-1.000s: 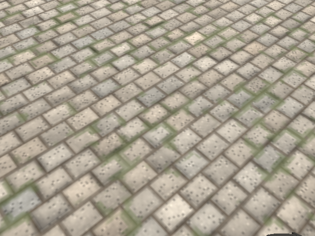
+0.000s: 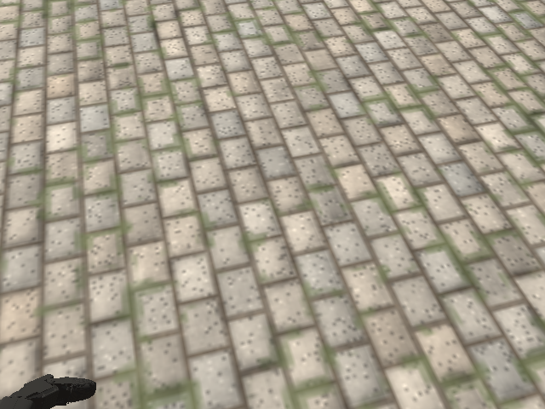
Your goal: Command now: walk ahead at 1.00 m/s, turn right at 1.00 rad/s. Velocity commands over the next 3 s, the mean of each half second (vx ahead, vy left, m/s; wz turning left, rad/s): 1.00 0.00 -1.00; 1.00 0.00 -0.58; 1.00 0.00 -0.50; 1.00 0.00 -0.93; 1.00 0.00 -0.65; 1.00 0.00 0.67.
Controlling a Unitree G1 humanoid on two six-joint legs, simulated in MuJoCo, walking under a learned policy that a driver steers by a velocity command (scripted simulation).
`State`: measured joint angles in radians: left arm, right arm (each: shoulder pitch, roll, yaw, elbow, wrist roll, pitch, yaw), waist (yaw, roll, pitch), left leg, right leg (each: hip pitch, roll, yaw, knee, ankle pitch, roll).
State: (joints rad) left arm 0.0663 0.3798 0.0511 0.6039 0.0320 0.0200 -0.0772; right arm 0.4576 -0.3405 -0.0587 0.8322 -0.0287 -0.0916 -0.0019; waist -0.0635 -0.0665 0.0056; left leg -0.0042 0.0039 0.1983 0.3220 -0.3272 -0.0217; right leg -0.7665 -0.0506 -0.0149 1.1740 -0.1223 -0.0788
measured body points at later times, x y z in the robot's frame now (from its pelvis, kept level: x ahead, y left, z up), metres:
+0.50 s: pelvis +0.46 -0.05 -0.01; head +0.50 -0.06 +0.44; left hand +0.58 +0.22 -0.13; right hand +0.59 -0.36 -0.06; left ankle +0.73 +0.04 -0.68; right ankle +0.31 -0.04 -0.73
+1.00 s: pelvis +0.85 -0.28 -0.02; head +0.88 -0.31 +0.43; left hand +1.20 -0.36 -0.06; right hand +0.58 -0.38 -0.15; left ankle +0.78 -0.01 -0.73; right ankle +0.92 -0.44 -0.73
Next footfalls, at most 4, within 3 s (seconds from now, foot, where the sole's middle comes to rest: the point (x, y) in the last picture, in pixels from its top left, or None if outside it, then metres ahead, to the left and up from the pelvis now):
0.20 right None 0.35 -0.05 -0.77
0.58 left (270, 297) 0.81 -0.03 -0.77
1.02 right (415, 248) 0.95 -0.47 -0.77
1.44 left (448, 149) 1.37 -0.70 -0.77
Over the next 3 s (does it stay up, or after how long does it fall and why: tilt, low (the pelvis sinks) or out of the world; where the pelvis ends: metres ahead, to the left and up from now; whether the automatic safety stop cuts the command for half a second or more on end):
stays up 1.24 -1.99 -0.01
